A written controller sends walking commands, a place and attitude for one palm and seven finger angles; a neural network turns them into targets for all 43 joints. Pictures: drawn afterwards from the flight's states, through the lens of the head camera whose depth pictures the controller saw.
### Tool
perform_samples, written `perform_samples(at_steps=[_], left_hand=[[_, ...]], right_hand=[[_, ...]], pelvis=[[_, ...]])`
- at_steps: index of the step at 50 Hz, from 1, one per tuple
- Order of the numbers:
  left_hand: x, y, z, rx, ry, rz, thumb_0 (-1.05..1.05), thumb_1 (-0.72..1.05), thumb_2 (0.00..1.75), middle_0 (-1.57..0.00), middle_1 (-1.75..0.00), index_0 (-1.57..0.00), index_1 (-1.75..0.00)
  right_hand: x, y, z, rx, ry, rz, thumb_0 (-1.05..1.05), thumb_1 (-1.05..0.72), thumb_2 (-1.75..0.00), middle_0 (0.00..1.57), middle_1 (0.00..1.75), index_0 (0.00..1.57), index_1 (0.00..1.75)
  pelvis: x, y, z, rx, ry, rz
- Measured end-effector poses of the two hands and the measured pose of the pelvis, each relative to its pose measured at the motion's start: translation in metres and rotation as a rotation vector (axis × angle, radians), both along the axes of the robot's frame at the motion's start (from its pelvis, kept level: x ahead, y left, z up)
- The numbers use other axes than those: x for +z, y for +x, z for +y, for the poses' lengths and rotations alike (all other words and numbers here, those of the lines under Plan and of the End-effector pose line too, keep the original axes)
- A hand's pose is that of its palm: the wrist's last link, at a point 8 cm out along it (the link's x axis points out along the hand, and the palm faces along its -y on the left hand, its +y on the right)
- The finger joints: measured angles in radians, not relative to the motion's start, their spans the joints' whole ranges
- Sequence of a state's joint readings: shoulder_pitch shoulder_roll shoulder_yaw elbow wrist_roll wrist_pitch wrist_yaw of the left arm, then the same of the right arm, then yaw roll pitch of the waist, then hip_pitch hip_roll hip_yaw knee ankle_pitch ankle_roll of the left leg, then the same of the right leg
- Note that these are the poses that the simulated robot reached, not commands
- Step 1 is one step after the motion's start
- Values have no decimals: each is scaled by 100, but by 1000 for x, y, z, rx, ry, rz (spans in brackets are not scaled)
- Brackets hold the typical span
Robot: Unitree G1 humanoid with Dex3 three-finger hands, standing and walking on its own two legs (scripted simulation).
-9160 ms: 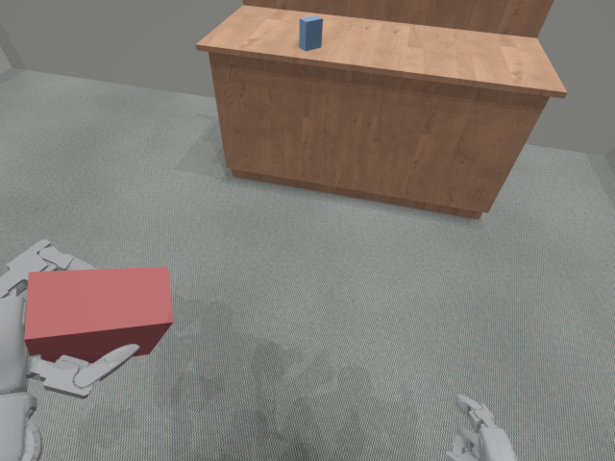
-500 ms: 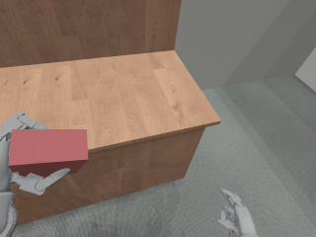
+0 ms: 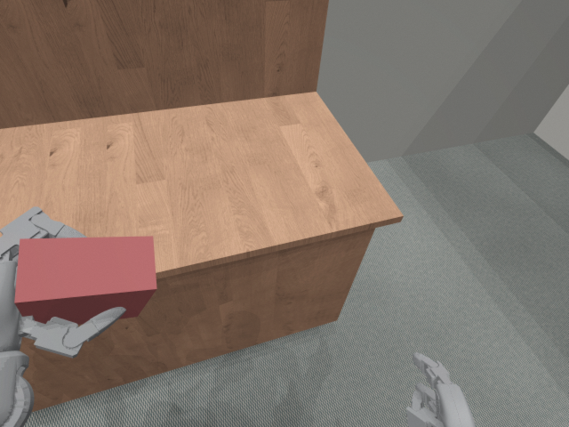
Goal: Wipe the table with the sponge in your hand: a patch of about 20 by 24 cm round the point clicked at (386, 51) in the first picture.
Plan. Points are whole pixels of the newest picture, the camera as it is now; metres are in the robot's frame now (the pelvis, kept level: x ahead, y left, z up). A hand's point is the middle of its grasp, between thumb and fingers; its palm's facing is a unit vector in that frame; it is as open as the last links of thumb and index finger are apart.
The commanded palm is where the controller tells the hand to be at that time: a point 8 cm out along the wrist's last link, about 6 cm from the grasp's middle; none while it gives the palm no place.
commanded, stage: look again from close up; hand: left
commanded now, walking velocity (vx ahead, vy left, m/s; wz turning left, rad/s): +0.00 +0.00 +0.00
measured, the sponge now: (107, 283) +0.23 +0.22 +0.14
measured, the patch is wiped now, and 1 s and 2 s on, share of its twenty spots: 0.00 0.00 0.00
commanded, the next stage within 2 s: shuffle to correct the standing spot in 0.14 s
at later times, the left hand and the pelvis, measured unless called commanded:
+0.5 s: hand (89, 282) +0.22 +0.24 +0.15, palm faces +0.39 -0.85 -0.36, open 9.8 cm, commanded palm +0.17 +0.27 +0.17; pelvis +0.01 -0.01 -0.01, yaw +0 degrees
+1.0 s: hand (63, 226) +0.28 +0.29 +0.15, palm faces +0.38 -0.82 -0.43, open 9.8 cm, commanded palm +0.23 +0.33 +0.17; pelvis +0.06 +0.06 -0.03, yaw -1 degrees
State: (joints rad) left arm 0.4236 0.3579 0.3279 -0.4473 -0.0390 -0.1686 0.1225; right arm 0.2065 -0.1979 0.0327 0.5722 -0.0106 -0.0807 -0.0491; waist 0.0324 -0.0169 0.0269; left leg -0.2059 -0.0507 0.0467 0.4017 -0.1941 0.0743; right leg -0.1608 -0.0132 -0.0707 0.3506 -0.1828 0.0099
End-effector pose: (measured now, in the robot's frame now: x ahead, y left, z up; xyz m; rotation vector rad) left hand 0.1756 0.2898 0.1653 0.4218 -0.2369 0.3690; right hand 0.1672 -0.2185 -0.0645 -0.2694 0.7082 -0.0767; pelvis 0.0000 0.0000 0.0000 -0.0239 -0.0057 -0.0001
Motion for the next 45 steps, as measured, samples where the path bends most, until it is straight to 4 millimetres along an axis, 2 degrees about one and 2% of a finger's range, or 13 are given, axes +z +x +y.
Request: perform_samples(at_steps=[8, 18, 23, 27, 31, 36, 40, 45], left_hand=[[-2, -6, -7, 12, -6, 17, -1, -46, 100, -78, -135, -77, -134], [-3, -6, -16, 10, -7, 17, -1, -46, 100, -78, -135, -77, -134], [-3, 0, -17, -9, 6, -1, -1, -46, 100, -78, -135, -77, -134], [-5, 12, -11, -24, 13, -29, -1, -47, 100, -78, -135, -77, -134], [-4, 30, -4, -39, 37, -48, -1, -47, 100, -78, -135, -77, -134], [5, 48, -8, -75, 100, -67, -1, -47, 100, -78, -135, -77, -134], [5, 49, -6, -94, 96, -80, -1, -47, 100, -78, -135, -77, -134], [1, 51, 14, -66, 95, -66, -1, -47, 100, -78, -135, -77, -134]], right_hand=[[-4, -6, -6, -8, 11, 8, 2, -90, -90, 20, 30, 20, 30], [-3, -3, -18, -8, 0, -5, 2, -90, -90, 20, 30, 20, 30], [-5, 1, -26, -25, -19, -8, 1, -90, -90, 20, 30, 20, 30], [-10, 4, -29, -52, -35, 8, 1, -90, -90, 20, 30, 20, 30], [-14, 8, -25, -81, -29, 8, 2, -90, -90, 20, 30, 20, 30], [-22, 14, -13, -78, 14, 7, 1, -90, -90, 20, 30, 20, 30], [-31, 20, -7, -65, 34, 53, 1, -90, -90, 20, 30, 20, 30], [-33, 30, 6, -62, 5, 101, 2, -90, -90, 20, 30, 20, 30]], pelvis=[[0, -3, -6, 1, 0, -2], [-1, -2, -13, 5, -4, 1], [-6, 6, -10, 2, -16, 7], [-12, 16, -3, -8, -14, 1], [-17, 25, 3, -25, 15, -7], [-19, 39, 5, -13, 14, -8], [-21, 46, 11, 4, -6, -7], [-20, 57, 29, -11, 13, -11]])
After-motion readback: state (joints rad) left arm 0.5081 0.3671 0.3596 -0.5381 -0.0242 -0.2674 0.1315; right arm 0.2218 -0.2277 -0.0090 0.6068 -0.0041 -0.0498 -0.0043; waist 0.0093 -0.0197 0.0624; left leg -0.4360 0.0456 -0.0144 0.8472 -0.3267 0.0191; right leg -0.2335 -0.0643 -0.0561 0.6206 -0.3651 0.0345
